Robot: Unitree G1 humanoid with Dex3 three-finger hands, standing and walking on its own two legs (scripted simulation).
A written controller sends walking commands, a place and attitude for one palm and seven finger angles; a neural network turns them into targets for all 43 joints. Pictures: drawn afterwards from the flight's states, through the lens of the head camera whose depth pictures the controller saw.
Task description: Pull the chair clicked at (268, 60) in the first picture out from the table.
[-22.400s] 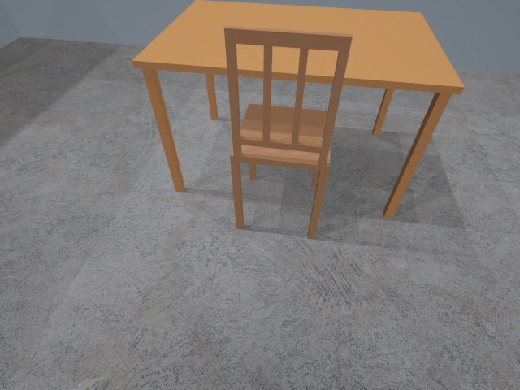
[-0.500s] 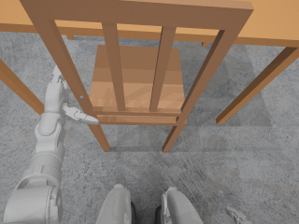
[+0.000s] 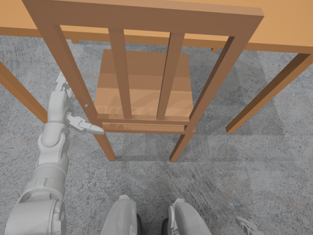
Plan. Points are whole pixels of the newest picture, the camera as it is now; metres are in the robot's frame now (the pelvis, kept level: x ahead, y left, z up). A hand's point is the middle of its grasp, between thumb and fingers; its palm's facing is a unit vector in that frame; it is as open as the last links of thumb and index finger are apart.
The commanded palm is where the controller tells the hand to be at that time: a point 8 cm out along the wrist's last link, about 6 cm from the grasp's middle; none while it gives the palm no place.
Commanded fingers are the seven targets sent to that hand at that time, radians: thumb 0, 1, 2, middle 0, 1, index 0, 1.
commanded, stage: hook a spindle and tug to test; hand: left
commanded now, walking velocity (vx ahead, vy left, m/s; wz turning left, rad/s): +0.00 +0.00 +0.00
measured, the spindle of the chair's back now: (123, 85) +0.46 +0.08 +0.06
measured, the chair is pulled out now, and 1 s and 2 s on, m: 0.00 0.00 0.05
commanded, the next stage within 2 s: step backward, pulling the chair out in 1.36 s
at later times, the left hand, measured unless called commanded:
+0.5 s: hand (87, 104) +0.43 +0.17 +0.02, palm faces +0.01 -1.00 -0.04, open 10.3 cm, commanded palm +0.41 +0.21 +0.02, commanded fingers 0.00 0.51 0.73 -0.50 -1.45 -0.50 -1.45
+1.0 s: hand (88, 104) +0.43 +0.17 +0.02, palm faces +0.00 -1.00 -0.02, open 5.8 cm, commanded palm +0.40 +0.22 +0.02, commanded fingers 0.00 0.90 0.90 -0.50 -1.45 -0.50 -1.45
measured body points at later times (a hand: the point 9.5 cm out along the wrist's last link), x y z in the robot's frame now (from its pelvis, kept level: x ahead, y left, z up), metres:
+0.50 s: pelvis +0.00 +0.00 +0.00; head +0.13 +0.02 +0.43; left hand +0.43 +0.23 +0.02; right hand +0.09 -0.26 -0.12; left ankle +0.04 +0.06 -0.63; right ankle +0.01 -0.10 -0.63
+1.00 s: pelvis +0.01 +0.00 +0.00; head +0.14 +0.02 +0.44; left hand +0.43 +0.23 +0.02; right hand +0.10 -0.26 -0.11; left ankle +0.04 +0.06 -0.63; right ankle +0.01 -0.10 -0.63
